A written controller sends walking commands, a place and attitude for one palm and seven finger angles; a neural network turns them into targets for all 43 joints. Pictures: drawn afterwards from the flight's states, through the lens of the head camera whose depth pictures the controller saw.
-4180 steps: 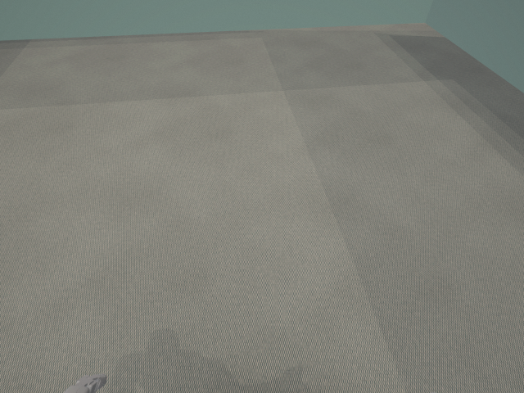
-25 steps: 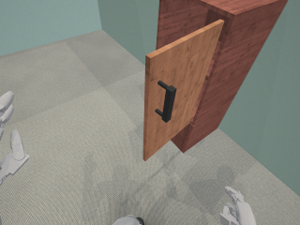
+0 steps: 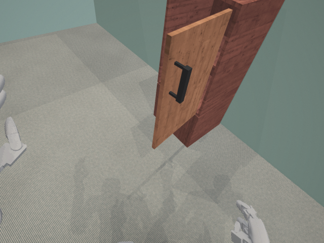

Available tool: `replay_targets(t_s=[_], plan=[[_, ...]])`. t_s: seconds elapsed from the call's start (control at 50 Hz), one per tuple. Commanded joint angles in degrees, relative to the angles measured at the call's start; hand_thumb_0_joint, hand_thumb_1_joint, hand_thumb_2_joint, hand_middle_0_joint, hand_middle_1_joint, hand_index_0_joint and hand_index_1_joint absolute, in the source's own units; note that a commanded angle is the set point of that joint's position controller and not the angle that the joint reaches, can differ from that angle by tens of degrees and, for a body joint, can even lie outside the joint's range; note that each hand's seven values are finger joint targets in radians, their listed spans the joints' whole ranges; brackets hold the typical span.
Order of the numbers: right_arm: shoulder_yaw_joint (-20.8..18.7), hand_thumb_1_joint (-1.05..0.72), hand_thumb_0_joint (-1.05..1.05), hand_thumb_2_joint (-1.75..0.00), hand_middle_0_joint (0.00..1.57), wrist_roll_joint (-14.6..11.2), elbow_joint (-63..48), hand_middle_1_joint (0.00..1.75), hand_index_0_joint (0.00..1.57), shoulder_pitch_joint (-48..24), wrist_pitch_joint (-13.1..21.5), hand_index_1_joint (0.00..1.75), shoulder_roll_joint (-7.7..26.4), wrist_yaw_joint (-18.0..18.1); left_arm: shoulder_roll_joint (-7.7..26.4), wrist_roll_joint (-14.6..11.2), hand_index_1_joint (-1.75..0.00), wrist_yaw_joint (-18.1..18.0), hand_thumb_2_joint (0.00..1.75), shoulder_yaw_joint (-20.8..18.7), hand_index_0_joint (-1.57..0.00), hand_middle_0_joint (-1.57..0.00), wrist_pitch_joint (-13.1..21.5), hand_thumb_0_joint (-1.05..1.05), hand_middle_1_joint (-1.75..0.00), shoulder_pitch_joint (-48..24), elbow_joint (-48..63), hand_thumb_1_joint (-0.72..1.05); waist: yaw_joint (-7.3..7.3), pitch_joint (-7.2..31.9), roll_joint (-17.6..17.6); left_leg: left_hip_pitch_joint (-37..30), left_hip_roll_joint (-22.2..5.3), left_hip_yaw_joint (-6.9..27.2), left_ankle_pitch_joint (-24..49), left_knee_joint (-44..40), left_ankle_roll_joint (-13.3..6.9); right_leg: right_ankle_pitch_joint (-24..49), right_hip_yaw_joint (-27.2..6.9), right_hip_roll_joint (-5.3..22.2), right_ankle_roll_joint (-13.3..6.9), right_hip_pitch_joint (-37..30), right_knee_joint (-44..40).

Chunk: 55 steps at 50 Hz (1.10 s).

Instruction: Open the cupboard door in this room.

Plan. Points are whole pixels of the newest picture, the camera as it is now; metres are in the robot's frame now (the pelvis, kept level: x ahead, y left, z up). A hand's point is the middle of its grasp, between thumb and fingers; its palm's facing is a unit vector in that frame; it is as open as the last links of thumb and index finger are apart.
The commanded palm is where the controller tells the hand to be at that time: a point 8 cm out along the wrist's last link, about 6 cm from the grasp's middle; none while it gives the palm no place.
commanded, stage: stop stepping back and stand still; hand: left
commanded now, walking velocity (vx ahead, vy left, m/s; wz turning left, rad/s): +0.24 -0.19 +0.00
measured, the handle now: (178, 82) +0.62 -0.01 +0.04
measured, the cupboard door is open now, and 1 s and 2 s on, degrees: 97 97 97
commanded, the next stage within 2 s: let the arm hang, fingers relaxed in 0.70 s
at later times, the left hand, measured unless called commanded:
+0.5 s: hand (0, 212) +0.13 +0.25 +0.17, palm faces +0.43 -0.82 -0.38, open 7.4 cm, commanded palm +0.07 +0.29 +0.19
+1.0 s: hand out of the picture +0.08 +0.23 -0.09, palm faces +0.03 -0.94 -0.35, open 7.4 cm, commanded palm none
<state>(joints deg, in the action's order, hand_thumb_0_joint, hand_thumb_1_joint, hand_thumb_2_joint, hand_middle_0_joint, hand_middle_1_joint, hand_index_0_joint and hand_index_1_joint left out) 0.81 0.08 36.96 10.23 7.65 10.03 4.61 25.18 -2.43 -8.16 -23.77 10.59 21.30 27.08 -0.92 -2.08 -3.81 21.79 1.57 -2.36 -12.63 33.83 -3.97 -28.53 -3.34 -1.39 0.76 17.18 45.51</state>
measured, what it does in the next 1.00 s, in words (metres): steps on the spot: right foot, then left foot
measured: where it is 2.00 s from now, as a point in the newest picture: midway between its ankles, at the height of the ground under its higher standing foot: outside the picture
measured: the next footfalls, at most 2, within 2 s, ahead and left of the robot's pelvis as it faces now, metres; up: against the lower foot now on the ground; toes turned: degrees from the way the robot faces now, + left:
right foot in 0.32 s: -0.09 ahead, -0.06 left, +0.00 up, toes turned -7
left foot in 0.58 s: -0.01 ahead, +0.15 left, +0.00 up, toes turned +4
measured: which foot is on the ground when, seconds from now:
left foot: down 0.00-0.28, up 0.30-0.56, down 0.58-1.00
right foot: up 0.00-0.30, down 0.32-1.00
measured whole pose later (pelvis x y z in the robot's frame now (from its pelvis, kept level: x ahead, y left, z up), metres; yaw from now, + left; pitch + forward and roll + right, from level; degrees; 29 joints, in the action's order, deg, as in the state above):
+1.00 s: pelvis -0.07 +0.02 -0.01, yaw +1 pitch +0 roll +2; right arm -0.3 1.4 44.7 11.0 -0.3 14.3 -0.8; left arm 13.4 1.3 -0.7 -2.9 -2.6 16.0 -28.6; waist 1.9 -0.8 2.9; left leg 20.1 -1.2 -3.7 -16.6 38.5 0.2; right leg -27.5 7.4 2.3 -2.6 12.9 40.7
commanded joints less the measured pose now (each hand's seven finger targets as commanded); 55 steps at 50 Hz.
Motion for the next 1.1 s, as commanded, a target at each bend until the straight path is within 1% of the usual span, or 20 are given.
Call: replay_targets(t_s=[0.0, 0.1, 0.22, 0.24, 0.26, 0.28, 0.32, 0.36, 0.42, 0.52, 0.56, 0.6, 0.66, 0.72, 0.76, 0.78, 0.86, 0.94, 0.96, 1.08], plan=[[-3.1, -0.9, 0.0, -0.9, 0.2, 0.7, -9.9, 0.3, 0.2, -2.3, 5.8, 0.3, 7.7, -1.1, 11.2, -0.9, -0.3, -0.6, 0.9, -7.9, -0.2, -0.2, 4.7, 0.0, -0.3, 5.0, 22.0, 0.9, 1.49, 12.0, 13.5, -13.9, -17.7, 25.7, -12.7, -26.7, 4.6, 1.5, -1.4, -0.7, 0.1, 5.6, 9.9], [-3.1, -0.9, 0.0, -0.9, 0.2, 1.0, -11.2, 0.3, 0.2, -4.1, 4.0, 0.3, 8.0, -2.1, 9.8, 0.2, -0.3, -1.1, 0.9, -8.2, -0.2, -0.2, 3.0, 0.0, -0.3, 19.5, 24.9, 0.9, -0.38, 8.2, 20.2, -1.5, -11.4, 8.7, -25.7, -34.6, 9.4, 6.0, 8.4, -4.3, -0.7, -4.2, 5.2], [-3.5, -0.9, 0.0, -0.9, 0.2, 1.7, -8.5, 0.3, 0.2, -2.4, 0.9, 0.3, 7.8, 1.0, 11.3, -0.3, -0.3, -2.9, 0.9, -8.5, -0.2, -0.2, -0.5, 0.0, -0.3, 12.9, 13.0, 0.9, 0.59, 7.2, 15.7, -0.9, -9.7, 2.7, -19.2, -25.9, 8.2, -5.2, 14.4, -5.3, -4.2, -16.4, -18.4], [-3.8, -0.9, 0.0, -0.9, 0.2, 1.5, -7.9, 0.3, 0.2, -2.3, 0.4, 0.3, 7.9, 1.1, 12.1, -0.1, -0.3, -2.5, 0.9, -8.6, -0.2, -0.2, -1.2, 0.0, -0.3, 11.4, 11.7, 0.9, 0.39, 6.6, 7.8, 1.2, -6.4, -1.8, -16.5, -13.8, 7.7, -3.3, 9.5, -1.0, -6.2, -15.9, -26.0], [-3.9, -0.9, 0.0, -0.9, 0.2, 0.6, -7.1, 0.3, 0.2, -0.9, -0.2, 0.3, 7.8, 0.9, 12.4, 0.0, -0.3, -2.0, 0.9, -8.2, -0.2, -0.2, -1.5, 0.0, -0.3, 9.8, 10.9, 0.9, 1.01, 6.3, -4.6, -0.7, -3.2, -3.5, -10.1, 7.6, 5.9, 1.1, -2.6, 10.0, -10.2, -6.3, -32.0], [-3.9, -0.9, 0.0, -0.9, 0.2, 0.4, -6.8, 0.3, 0.2, -1.4, -0.6, 0.3, 8.3, 0.7, 12.2, -0.4, -0.3, -1.7, 0.9, -8.2, -0.2, -0.2, -1.6, 0.0, -0.3, 8.0, 10.7, 0.9, 0.59, 4.6, -8.1, 6.2, -1.2, 1.7, -11.0, 22.3, 4.5, -1.2, -16.0, 19.9, -14.2, -0.4, -37.4], [-2.9, -0.9, 0.0, -0.9, 0.2, 1.2, -6.8, 0.3, 0.2, -2.8, 0.0, 0.3, 9.5, -0.7, 17.0, -0.7, -0.3, -1.0, 0.9, -11.6, -0.2, -0.2, 0.9, 0.0, -0.3, 1.9, 13.8, 0.9, 2.33, 2.3, -5.9, 12.9, -5.5, 5.5, -5.9, 34.9, 6.1, -3.5, -18.7, 25.1, -16.6, 5.5, -38.3], [-4.2, -0.9, 0.0, -0.9, 0.2, 0.3, -6.7, 0.3, 0.2, -2.1, 0.5, 0.3, 9.3, -0.3, 6.5, 0.5, -0.3, -0.3, 0.9, -2.7, -0.2, -0.2, 1.6, 0.0, -0.3, 2.0, 5.0, 0.9, 3.01, 0.9, -3.4, 13.3, -5.5, 2.1, -2.2, 27.7, 5.4, -10.3, -10.4, 16.6, -10.7, 0.6, -36.3], [-3.2, -0.9, 0.0, -0.9, 0.2, 0.2, -7.1, 0.3, 0.2, -4.5, 1.8, 0.3, 8.7, 1.5, 8.1, 1.3, -0.3, -1.0, 0.9, -2.7, -0.2, -0.2, 2.9, 0.0, -0.3, 1.6, 9.6, 0.9, 1.04, -3.4, 2.9, 9.4, -5.9, -1.0, -5.4, 14.0, 3.7, 6.8, -8.0, 16.5, -10.7, -1.3, -32.9], [-2.2, -0.9, 0.0, -0.9, 0.2, 0.9, -7.5, 0.3, 0.2, -1.8, 3.7, 0.3, 7.5, 2.2, 11.3, 0.7, -0.3, -3.0, 0.9, -7.3, -0.2, -0.2, 4.2, 0.0, -0.3, 1.2, 15.4, 0.9, 0.71, 2.4, 1.2, -8.1, -2.9, -4.9, -0.8, -7.3, 2.3, 20.0, -1.7, 11.7, -7.2, -4.8, -22.5], [-3.3, -0.9, 0.0, -0.9, 0.2, 0.6, -8.7, 0.3, 0.2, -1.0, 3.5, 0.3, 9.3, 2.1, 11.3, 0.1, -0.3, -3.2, 0.9, -8.5, -0.2, -0.2, 4.8, 0.0, -0.3, 2.5, 17.2, 0.9, 1.22, 7.0, 12.9, -18.8, -9.5, 5.1, 11.5, -9.9, -0.8, 25.6, 2.6, 6.0, -2.6, -0.1, -9.7], [-3.2, -0.9, 0.0, -0.9, 0.2, 0.1, -8.9, 0.3, 0.2, 0.3, 3.3, 0.3, 9.0, 1.2, 10.4, -0.1, -0.3, -2.9, 0.9, -8.2, -0.2, -0.2, 4.8, 0.0, -0.3, 4.5, 15.1, 0.9, 1.19, 8.9, 17.2, -24.0, -16.4, 13.0, 29.0, -9.5, -3.8, 10.3, 6.3, 1.5, -0.1, 6.3, -4.6], [-2.9, -0.9, 0.0, -0.9, 0.2, -0.2, -8.0, 0.3, 0.2, -0.3, 3.2, 0.3, 8.9, 0.2, 9.6, 0.6, -0.3, -1.9, 0.9, -8.4, -0.2, -0.2, 4.1, 0.0, -0.3, 6.3, 11.2, 0.9, 1.23, 3.3, 15.2, -9.3, -14.0, 5.4, 18.3, -8.6, -1.2, 9.7, 7.5, 1.7, -0.7, -4.0, -16.9], [-3.3, -0.9, 0.0, -0.9, 0.2, -0.7, -8.8, 0.3, 0.2, 0.1, 2.2, 0.3, 7.7, -0.8, 8.7, 0.1, -0.3, -1.6, 0.9, -7.8, -0.2, -0.2, 3.5, 0.0, -0.3, 12.5, 5.8, 0.9, 2.03, 5.7, -4.7, 0.1, -4.3, -2.4, 6.1, 6.5, 3.8, 42.2, -7.4, 12.3, -5.1, -12.6, -23.9], [-3.4, -0.9, 0.0, -0.9, 0.2, -1.1, -8.8, 0.3, 0.2, -1.0, 1.5, 0.3, 7.9, -1.4, 8.1, -0.2, -0.3, -1.5, 0.9, -7.4, -0.2, -0.2, 4.0, 0.0, -0.3, 12.5, 5.0, 0.9, 1.09, 7.4, -9.3, 7.8, -2.7, 0.0, -11.4, 16.3, 4.2, 62.4, -8.4, 17.1, -5.0, -19.5, -22.7], [-4.6, -0.9, 0.0, -0.9, 0.2, 0.6, 2.4, 0.3, 0.2, -8.5, 4.0, 0.3, 11.5, -5.7, -0.3, 6.0, -0.3, 5.2, 0.9, 14.6, -0.2, -0.2, -4.8, 0.0, -0.3, 2.4, -33.6, 0.9, 1.42, 5.1, -5.9, 15.7, -9.2, 4.2, -13.4, 19.5, 3.0, 65.6, -3.0, 22.6, -8.1, -17.6, -14.6], [-2.2, -0.9, 0.0, -0.9, 0.2, 0.2, 0.3, 0.3, 0.2, 1.7, -5.8, 0.3, 6.2, -5.7, -5.2, 3.8, -0.3, 8.1, 0.9, 17.2, -0.2, -0.2, -9.9, 0.0, -0.3, -0.1, -38.8, 0.9, 2.4, 4.7, -5.0, 1.4, -1.3, -3.2, -4.2, 5.6, 4.2, 56.6, 5.7, 12.2, -6.5, -8.8, -11.7], [-3.5, -0.9, 0.0, -0.9, 0.2, 2.2, 2.5, 0.3, 0.2, 2.6, -6.8, 0.3, 12.5, -4.8, -4.9, 4.1, -0.3, 7.3, 0.9, 19.4, -0.2, -0.2, -10.1, 0.0, -0.3, -1.2, -51.4, 0.9, 1.35, 8.5, -5.9, -10.5, -9.5, 7.3, 28.1, 0.4, -1.2, 37.2, 6.4, 8.4, -1.3, -3.4, -8.8], [-3.3, -0.9, 0.0, -0.9, 0.2, 2.3, 3.9, 0.3, 0.2, 1.6, -7.2, 0.3, 12.7, -4.6, -5.1, 4.3, -0.3, 6.9, 0.9, 19.7, -0.2, -0.2, -10.4, 0.0, -0.3, -1.8, -54.3, 0.9, 0.8, 7.7, -3.7, -8.6, -10.1, 7.5, 24.8, -1.0, -1.3, 27.4, 5.4, 7.6, -1.0, -5.4, -13.0], [-1.7, -0.9, 0.0, -0.9, 0.2, 1.4, 12.3, 0.3, 0.2, 2.6, -8.2, 0.3, 8.1, -3.3, -4.5, 3.0, -0.3, 6.5, 0.9, 20.9, -0.2, -0.2, -10.1, 0.0, -0.3, -3.7, -71.7, 0.9, 1.69, 4.2, 10.0, -12.2, -7.3, 2.8, 21.0, -4.2, 2.8, 32.2, 3.2, 8.8, -2.9, -8.4, -20.1]])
